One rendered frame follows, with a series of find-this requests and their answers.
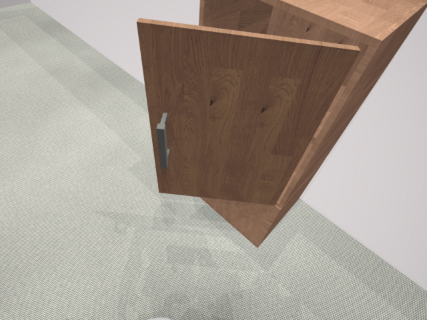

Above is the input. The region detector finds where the cupboard door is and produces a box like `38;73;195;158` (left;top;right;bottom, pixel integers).
137;18;361;205

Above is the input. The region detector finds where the handle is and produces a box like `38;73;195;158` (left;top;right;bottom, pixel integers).
156;113;169;169

